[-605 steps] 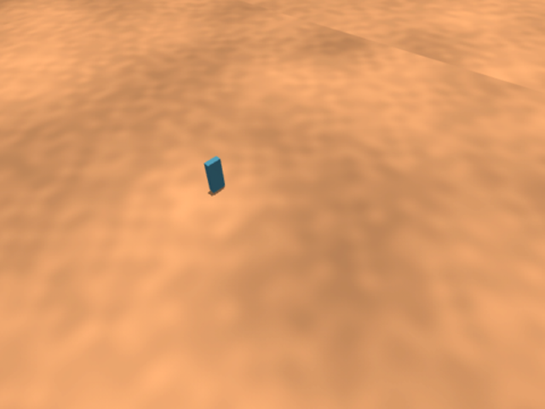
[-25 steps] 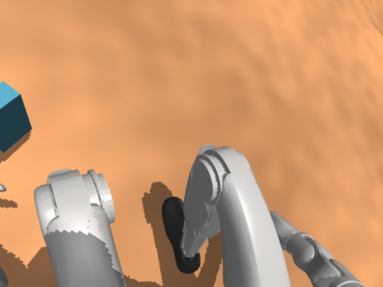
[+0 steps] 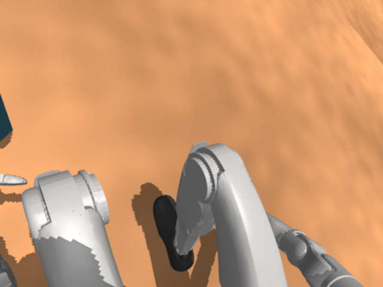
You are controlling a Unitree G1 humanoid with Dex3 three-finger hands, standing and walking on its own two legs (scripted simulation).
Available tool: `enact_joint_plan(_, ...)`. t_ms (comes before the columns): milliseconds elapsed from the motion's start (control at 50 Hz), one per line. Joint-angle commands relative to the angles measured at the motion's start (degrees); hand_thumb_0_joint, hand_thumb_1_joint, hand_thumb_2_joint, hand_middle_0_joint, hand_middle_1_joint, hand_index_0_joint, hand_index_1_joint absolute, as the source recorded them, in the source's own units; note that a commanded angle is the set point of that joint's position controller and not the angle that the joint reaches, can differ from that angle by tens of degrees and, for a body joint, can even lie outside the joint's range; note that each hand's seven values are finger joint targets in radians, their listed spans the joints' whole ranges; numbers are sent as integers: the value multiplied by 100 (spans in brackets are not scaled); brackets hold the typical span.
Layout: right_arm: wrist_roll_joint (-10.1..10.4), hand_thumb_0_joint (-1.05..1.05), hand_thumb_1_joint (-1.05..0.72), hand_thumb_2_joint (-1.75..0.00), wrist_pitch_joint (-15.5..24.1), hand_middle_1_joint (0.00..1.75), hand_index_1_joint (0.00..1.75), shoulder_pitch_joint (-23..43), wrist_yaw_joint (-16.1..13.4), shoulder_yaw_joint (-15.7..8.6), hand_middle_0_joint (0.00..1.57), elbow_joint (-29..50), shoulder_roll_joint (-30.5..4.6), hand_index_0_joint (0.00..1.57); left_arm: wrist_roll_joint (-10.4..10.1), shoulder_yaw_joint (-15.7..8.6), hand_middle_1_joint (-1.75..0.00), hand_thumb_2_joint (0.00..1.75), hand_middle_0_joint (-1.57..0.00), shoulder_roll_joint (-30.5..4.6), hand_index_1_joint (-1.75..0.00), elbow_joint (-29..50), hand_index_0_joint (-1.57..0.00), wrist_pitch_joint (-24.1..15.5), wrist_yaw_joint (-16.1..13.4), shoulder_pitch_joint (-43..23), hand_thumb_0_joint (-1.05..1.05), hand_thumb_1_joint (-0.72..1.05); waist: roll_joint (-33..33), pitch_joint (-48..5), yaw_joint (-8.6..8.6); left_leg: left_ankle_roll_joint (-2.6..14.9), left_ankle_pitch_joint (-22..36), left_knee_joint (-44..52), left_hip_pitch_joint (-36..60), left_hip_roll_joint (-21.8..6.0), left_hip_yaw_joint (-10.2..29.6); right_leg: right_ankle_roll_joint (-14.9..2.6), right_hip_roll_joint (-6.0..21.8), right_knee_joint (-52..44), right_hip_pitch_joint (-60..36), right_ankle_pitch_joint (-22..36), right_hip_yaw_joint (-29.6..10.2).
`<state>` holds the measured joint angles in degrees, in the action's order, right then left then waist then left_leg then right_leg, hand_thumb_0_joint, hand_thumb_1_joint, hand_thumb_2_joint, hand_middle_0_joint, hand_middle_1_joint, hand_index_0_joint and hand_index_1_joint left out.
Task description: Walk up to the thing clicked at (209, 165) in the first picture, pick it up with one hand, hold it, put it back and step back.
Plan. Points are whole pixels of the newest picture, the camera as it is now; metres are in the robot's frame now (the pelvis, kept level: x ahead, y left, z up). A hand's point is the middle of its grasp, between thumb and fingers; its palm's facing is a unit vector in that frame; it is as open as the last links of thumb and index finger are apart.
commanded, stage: rest palm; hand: left
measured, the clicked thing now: out of the picture +0.45 +0.28 -0.19
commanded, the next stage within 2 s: close in 0.22 s
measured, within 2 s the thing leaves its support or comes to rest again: neither
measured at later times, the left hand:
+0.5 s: hand out of the picture +0.41 +0.28 -0.17, palm faces +0.36 -0.93 +0.01, open 15.8 cm
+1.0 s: hand out of the picture +0.43 +0.28 -0.17, palm faces +0.38 -0.93 +0.01, open 10.4 cm
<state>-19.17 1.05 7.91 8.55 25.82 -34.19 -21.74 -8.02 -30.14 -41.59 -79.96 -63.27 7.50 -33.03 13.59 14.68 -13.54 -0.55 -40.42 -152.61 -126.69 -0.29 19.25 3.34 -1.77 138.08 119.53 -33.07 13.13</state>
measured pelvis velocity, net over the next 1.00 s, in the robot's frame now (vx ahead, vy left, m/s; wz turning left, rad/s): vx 0.00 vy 0.00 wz -0.03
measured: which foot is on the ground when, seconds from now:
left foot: down 0.00-1.00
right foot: down 0.00-1.00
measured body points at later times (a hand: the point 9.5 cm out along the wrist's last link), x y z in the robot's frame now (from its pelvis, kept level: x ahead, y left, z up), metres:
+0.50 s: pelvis +0.00 +0.00 +0.00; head +0.22 +0.19 +0.34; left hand +0.39 +0.32 -0.16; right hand +0.17 -0.24 -0.04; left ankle +0.08 +0.12 -0.25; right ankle +0.15 -0.12 -0.25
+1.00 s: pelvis +0.00 +0.00 +0.00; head +0.23 +0.19 +0.34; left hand +0.40 +0.33 -0.17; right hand +0.16 -0.24 -0.03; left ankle +0.08 +0.12 -0.25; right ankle +0.15 -0.12 -0.25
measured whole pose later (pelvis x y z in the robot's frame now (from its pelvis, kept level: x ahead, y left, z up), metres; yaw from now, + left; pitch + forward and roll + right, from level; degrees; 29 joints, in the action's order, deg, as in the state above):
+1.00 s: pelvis +0.00 +0.00 +0.00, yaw -2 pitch +12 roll -18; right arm -20.7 -1.0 9.9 8.9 29.5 -32.8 -21.3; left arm -5.1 -28.7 -46.8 -83.3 -64.9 -1.0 -37.0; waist 15.6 17.7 -15.0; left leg -0.4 -41.6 -152.8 -126.2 -0.9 21.5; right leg 3.9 -2.9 136.3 118.6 -32.8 14.9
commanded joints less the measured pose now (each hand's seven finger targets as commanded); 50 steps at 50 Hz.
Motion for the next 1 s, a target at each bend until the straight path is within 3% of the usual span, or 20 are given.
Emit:
enact_joint_plan(0,-18,0,-92,-90,-9,30,30,-76,-96,-708,20,155,-1997,20,92,204,-5,7,-5,-838,-4,787,-5,-419,-229,-1039,0,-46,-2833,-3045,-434,-86,342,2103,1995,-264,-502,-381,-240,-946,-1445,525,581)
enact_joint_plan(60,-42,0,-92,-91,-37,30,30,-54,-70,-705,20,142,-1999,20,141,284,-4,8,-5,-751,-4,858,-4,-453,-374,-1071,0,-45,-2873,-3058,-468,-112,361,2126,2071,-276,-436,-372,-242,-904,-1441,564,619)
enact_joint_plan(140,-52,0,-91,-91,-59,30,30,-47,-47,-644,20,149,-1948,20,169,196,-2,10,-7,-875,-3,770,-5,-488,-577,-1091,0,-40,-2831,-3061,-461,-91,407,2072,1993,-267,-471,-367,-271,-949,-1569,587,613)
enact_joint_plan(180,-65,0,-91,-91,-73,30,30,-22,-34,-628,20,154,-1966,20,212,258,-1,10,-7,-860,-3,756,-5,-534,-656,-1229,0,-38,-2810,-2958,-542,-95,289,2125,1946,-286,-398,-373,-268,-937,-1454,499,653)
enact_joint_plan(260,-111,0,-90,-90,-111,30,30,10,-27,-588,20,140,-1958,20,320,291,-1,11,-6,-928,-2,722,-4,-596,-746,-1153,0,-30,-2983,-3065,-499,-141,525,2119,2158,-310,-366,-386,-286,-878,-1493,681,660)
enact_joint_plan(300,-124,0,-90,-91,-116,30,30,3,-26,-563,20,139,-1948,20,338,350,-1,12,-6,-857,-3,644,-4,-603,-801,-1170,0,-28,-2957,-2992,-580,-131,569,2097,2132,-299,-378,-371,-286,-912,-1564,741,675)
enact_joint_plan(340,-124,0,-90,-90,-120,30,30,5,-18,-532,20,140,-1942,20,310,243,-11,18,-17,-1006,-12,623,-15,-613,-855,-1190,0,-18,-2849,-3022,-540,-91,462,2031,2004,-284,-424,-364,-312,-985,-1638,662,666)
enact_joint_plan(440,-136,0,-89,-90,-128,30,30,36,-24,-497,20,130,-1968,20,323,368,-16,24,-22,-956,-17,580,-20,-639,-860,-1223,0,-8,-2893,-2981,-606,-103,507,2049,2095,-317,-354,-354,-313,-949,-1615,730,688)
enact_joint_plan(500,-141,0,-89,-90,-153,30,30,4,-28,-450,20,151,-1947,20,302,275,-19,27,-26,-1133,-20,585,-24,-638,-863,-1284,0,-3,-2830,-3087,-587,-80,520,2000,2011,-302,-394,-355,-345,-1016,-1749,722,688)
enact_joint_plan(560,-155,0,-89,-90,-160,30,30,28,-40,-438,20,125,-1990,20,350,367,-23,31,-29,-1074,-23,514,-27,-605,-869,-1380,0,6,-2955,-2940,-684,-124,582,2067,2125,-340,-300,-355,-323,-947,-1603,775,728)
enact_joint_plan(600,-149,0,-89,-90,-186,30,30,26,-45,-433,20,165,-2004,20,360,242,-25,33,-32,-1225,-25,510,-30,-604,-889,-1333,0,9,-2950,-2921,-634,-124,492,2103,2117,-350,-287,-353,-325,-974,-1635,707,739)
enact_joint_plan(720,-158,0,-88,-90,-195,30,30,38,-56,-398,20,153,-1999,20,330,207,-31,40,-38,-1295,-32,492,-36,-597,-894,-1362,0,20,-2937,-2930,-637,-104,553,2045,2128,-367,-302,-347,-339,-988,-1662,748,713)
enact_joint_plan(760,-162,0,-88,-90,-211,30,30,37,-60,-390,20,177,-2007,20,326,245,-33,42,-41,-1257,-34,464,-39,-577,-885,-1448,0,24,-2921,-2904,-714,-106,570,2051,2118,-371,-293,-344,-336,-1000,-1668,758,731)
enact_joint_plan(900,-166,0,-88,-90,-236,30,30,48,-80,-349,20,205,-2049,20,313,181,-43,51,-52,-1362,-44,378,-50,-553,-855,-1516,0,34,-2896,-2805,-749,-101,453,2062,2071,-396,-243,-331,-333,-1011,-1639,696,751)
enact_joint_plan(980,-171,0,-87,-89,-245,30,30,1,-102,-340,20,192,-2040,20,259,51,-51,59,-58,-1493,-51,467,-56,-556,-835,-1402,0,43,-2887,-2979,-658,-82,606,1990,2127,-391,-292,-329,-361,-1044,-1807,822,726)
